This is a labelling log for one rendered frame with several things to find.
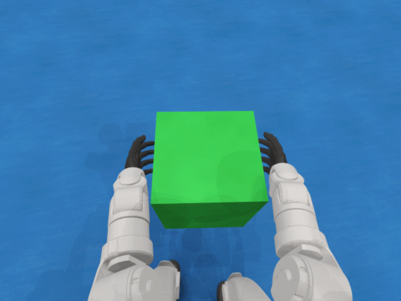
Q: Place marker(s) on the robot left upper arm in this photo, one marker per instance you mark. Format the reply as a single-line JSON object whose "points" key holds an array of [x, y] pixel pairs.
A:
{"points": [[137, 283]]}

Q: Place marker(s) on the robot right forearm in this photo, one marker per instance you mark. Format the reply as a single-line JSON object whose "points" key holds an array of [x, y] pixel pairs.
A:
{"points": [[296, 225]]}

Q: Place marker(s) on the robot left forearm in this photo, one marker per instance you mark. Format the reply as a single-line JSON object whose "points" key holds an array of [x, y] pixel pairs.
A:
{"points": [[128, 239]]}

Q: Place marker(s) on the right robot thigh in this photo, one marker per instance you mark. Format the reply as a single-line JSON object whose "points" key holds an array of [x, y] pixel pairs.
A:
{"points": [[242, 289]]}

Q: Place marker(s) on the robot right upper arm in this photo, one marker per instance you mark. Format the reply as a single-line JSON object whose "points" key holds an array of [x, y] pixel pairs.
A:
{"points": [[300, 278]]}

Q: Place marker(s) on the right robot hand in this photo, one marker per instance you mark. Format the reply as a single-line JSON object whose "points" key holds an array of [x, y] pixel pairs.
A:
{"points": [[275, 151]]}

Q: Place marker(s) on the left robot hand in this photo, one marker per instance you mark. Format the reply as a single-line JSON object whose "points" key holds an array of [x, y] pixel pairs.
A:
{"points": [[135, 155]]}

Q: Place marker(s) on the carton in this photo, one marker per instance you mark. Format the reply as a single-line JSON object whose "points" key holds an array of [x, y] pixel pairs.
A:
{"points": [[207, 171]]}

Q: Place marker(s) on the robot right shin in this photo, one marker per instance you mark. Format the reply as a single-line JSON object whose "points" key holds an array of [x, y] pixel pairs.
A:
{"points": [[234, 275]]}

